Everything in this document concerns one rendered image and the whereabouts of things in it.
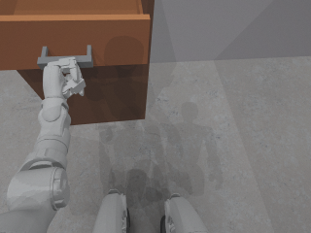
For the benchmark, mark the left robot shin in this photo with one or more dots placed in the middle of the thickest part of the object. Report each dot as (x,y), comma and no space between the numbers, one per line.
(123,222)

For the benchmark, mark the robot left hand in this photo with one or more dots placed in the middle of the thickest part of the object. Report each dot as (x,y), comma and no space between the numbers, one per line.
(56,85)

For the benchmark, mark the handle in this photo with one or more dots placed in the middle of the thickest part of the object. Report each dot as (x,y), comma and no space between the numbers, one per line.
(83,61)

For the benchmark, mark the robot left upper arm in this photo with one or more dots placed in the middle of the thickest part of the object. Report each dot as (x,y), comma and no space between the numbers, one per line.
(35,196)

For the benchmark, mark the drawer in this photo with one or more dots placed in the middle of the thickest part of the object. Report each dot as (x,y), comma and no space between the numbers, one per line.
(117,31)

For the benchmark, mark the cabinet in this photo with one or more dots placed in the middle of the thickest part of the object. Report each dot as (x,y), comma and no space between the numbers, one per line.
(112,93)

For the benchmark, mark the left robot forearm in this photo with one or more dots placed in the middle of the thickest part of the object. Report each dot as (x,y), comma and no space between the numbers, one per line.
(52,144)

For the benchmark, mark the left robot thigh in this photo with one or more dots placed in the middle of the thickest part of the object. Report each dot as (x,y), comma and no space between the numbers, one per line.
(112,212)

